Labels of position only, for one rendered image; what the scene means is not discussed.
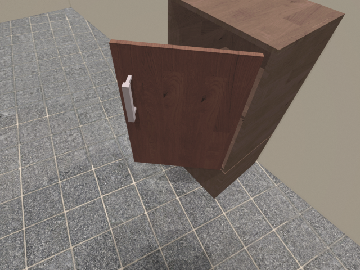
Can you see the cupboard door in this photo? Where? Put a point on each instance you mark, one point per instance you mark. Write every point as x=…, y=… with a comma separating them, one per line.
x=189, y=100

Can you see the handle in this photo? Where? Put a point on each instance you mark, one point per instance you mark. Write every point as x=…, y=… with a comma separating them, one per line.
x=128, y=100

